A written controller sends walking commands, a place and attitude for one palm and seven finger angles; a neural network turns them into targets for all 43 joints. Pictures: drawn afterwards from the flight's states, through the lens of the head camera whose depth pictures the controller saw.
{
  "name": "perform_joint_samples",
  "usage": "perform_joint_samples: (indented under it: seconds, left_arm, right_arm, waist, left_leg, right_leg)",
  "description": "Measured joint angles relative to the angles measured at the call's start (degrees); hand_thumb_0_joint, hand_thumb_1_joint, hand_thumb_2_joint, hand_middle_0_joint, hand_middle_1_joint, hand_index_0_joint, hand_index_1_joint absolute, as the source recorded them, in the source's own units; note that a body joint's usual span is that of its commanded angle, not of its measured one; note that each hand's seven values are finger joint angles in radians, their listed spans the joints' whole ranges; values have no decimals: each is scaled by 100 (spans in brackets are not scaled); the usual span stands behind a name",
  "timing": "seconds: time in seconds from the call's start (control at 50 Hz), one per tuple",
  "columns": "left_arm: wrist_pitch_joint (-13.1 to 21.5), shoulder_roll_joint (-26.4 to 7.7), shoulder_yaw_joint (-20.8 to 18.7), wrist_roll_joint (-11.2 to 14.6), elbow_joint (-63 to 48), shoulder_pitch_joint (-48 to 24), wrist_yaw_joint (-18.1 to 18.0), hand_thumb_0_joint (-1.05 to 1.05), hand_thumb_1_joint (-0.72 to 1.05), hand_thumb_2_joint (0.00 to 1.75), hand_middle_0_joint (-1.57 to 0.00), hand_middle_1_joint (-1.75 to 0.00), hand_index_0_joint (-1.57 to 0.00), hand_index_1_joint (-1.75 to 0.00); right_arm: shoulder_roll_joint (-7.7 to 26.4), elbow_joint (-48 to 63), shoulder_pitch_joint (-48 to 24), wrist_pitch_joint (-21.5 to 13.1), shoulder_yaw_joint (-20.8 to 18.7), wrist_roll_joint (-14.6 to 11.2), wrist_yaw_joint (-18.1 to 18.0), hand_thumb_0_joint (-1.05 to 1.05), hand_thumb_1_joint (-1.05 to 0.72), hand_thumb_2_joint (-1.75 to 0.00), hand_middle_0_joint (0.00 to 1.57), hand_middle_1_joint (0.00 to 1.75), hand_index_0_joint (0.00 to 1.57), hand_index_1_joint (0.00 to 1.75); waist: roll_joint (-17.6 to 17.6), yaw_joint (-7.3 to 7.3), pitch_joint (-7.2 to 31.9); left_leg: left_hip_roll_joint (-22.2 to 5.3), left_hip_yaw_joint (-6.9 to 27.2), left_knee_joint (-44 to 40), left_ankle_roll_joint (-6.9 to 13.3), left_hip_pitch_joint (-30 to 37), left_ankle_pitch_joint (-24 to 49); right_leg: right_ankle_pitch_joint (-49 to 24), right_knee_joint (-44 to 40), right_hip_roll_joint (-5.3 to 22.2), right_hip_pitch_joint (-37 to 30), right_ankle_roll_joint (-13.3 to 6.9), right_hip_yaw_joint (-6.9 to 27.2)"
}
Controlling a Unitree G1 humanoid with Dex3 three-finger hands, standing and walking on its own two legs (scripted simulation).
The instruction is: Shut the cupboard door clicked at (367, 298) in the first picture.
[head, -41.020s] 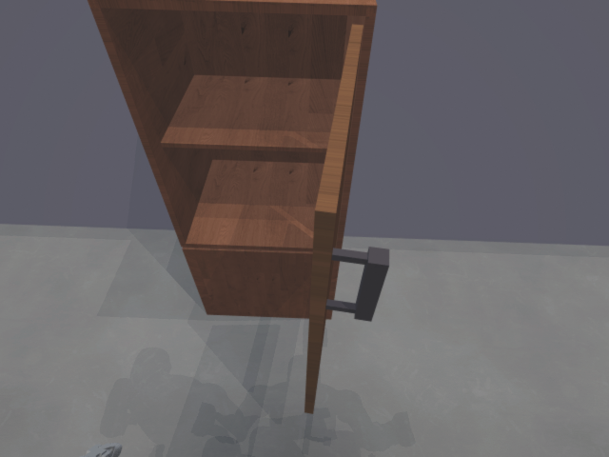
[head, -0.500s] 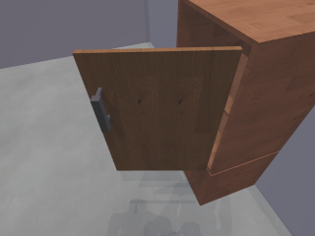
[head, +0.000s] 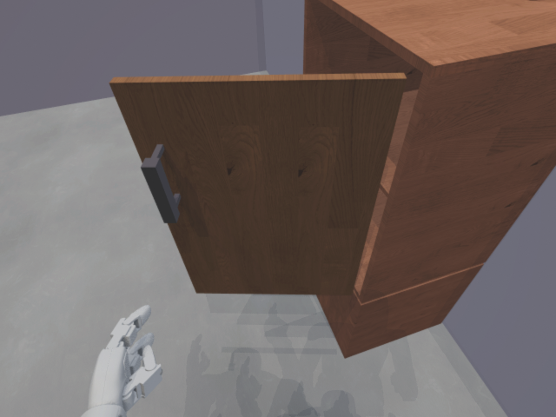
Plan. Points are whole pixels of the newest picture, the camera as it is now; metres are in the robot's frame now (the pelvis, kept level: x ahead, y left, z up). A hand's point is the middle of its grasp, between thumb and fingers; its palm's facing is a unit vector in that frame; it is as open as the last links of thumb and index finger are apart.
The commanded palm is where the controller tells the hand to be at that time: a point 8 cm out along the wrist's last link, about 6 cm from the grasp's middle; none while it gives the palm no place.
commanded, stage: raise the hand and make a fist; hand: left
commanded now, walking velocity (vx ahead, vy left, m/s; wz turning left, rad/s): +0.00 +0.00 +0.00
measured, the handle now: (165, 184) +0.47 +0.21 +0.09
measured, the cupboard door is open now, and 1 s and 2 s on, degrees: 70 70 70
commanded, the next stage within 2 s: bring the fist close to the handle in 1.74 s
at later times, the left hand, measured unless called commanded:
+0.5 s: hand (164, 384) +0.17 +0.16 +0.02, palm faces -0.13 -0.99 -0.05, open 4.9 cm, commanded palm +0.14 +0.23 +0.01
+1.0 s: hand (127, 352) +0.20 +0.20 +0.06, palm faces +0.01 -1.00 -0.06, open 3.1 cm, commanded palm +0.17 +0.25 +0.06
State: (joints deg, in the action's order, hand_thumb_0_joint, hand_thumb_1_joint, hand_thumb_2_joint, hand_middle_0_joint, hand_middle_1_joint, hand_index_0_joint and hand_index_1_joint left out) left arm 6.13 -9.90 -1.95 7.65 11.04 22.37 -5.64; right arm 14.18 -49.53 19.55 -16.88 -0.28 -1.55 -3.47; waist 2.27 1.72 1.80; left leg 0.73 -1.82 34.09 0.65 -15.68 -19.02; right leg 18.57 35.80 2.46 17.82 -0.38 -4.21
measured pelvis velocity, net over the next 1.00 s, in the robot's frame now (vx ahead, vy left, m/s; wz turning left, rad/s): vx -0.02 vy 0.02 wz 0.00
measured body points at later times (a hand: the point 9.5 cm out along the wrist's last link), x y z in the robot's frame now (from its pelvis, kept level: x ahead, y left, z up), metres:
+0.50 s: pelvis -0.04 -0.01 -0.07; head +0.00 -0.01 +0.38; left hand +0.17 +0.21 +0.02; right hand +0.18 -0.21 -0.13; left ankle -0.01 +0.11 -0.73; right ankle +0.00 -0.11 -0.73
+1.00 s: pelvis -0.02 +0.02 -0.04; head +0.01 +0.02 +0.41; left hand +0.19 +0.25 +0.06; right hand +0.17 -0.22 -0.09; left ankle -0.01 +0.11 -0.73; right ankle +0.00 -0.11 -0.73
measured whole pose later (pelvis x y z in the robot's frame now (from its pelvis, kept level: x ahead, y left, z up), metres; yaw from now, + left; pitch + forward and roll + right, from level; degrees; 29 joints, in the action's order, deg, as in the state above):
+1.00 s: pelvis -0.02 +0.02 -0.04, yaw +0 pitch +7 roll -1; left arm 12.2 -14.8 -8.2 15.4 -12.9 24.8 11.1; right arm 13.8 -27.9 15.7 -14.6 1.4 -2.2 -3.7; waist 1.1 -0.8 5.1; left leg -0.1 -0.8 53.0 1.7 -33.1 -26.6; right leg 23.8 50.5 2.1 33.2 0.1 -4.7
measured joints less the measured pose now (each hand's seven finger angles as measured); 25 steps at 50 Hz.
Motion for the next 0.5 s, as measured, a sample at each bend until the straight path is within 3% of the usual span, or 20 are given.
perform_joint_samples:
  seconds: [0.06,0.12,0.16,0.22,0.28,0.36,0.42,0.46,0.5]
  left_arm:
    - [1083,89,-331,242,-197,-455,564,1,92,89,-26,-37,-27,-37]
    - [2154,107,-595,584,-163,-449,1583,0,92,89,-31,-42,-31,-42]
    - [2472,58,-691,658,-72,-238,2156,0,91,89,-34,-45,-34,-45]
    - [2281,-83,-767,684,-49,242,2498,0,91,89,-40,-51,-40,-51]
    - [2127,-187,-841,730,-336,729,2349,1,90,89,-45,-57,-45,-57]
    - [2527,-257,-816,887,-1234,837,2125,2,90,89,-52,-65,-52,-65]
    - [2650,-227,-601,984,-1658,330,2296,2,90,90,-57,-71,-57,-71]
    - [2319,-262,-447,920,-1697,-97,2483,1,90,90,-61,-75,-61,-75]
    - [1678,-351,-352,810,-1606,-386,2625,1,90,90,-64,-78,-65,-79]
  right_arm:
    - [77,533,-394,-115,-148,84,132,1,-91,-90,20,30,20,30]
    - [25,1105,-723,-92,-264,109,307,1,-91,-90,20,30,20,30]
    - [65,1481,-854,-32,-320,87,372,1,-91,-90,20,30,20,30]
    - [209,1941,-974,78,-398,53,348,1,-91,-90,20,30,20,30]
    - [312,2192,-1022,62,-431,61,274,1,-91,-90,20,30,20,30]
    - [269,2124,-1065,-62,-254,94,146,1,-91,-90,19,30,20,30]
    - [116,1974,-1111,-65,8,54,81,1,-91,-90,20,30,20,30]
    - [-56,1920,-1080,29,176,5,58,1,-91,-90,20,30,20,30]
    - [-247,1929,-961,195,303,-55,49,1,-90,-90,20,30,21,30]
  waist:
    - [-91,74,287]
    - [-425,28,423]
    - [-599,-41,431]
    - [-676,-198,389]
    - [-553,-365,383]
    - [-336,-573,407]
    - [-148,-589,366]
    - [-72,-527,338]
    - [-51,-423,317]
  left_leg:
    - [-19,-25,517,-38,-693,-128]
    - [-79,-77,1139,-120,-1363,-344]
    - [-115,-52,1571,-158,-1747,-502]
    - [-147,58,2142,-194,-2219,-714]
    - [-170,236,2616,-189,-2617,-886]
    - [-186,447,3104,-172,-2997,-1055]
    - [-198,536,3312,-156,-3126,-1111]
    - [-205,516,3305,-147,-3130,-1088]
    - [-209,428,3159,-125,-3040,-1024]
  right_leg:
    - [153,574,9,738,-60,30]
    - [370,1260,-30,1477,-140,106]
    - [523,1673,-49,1851,-195,89]
    - [720,2148,-54,2245,-253,-12]
    - [854,2451,-59,2504,-268,-183]
    - [965,2727,-67,2716,-267,-385]
    - [973,2813,-80,2764,-250,-467]
    - [928,2781,-87,2767,-228,-446]
    - [846,2659,-95,2721,-194,-361]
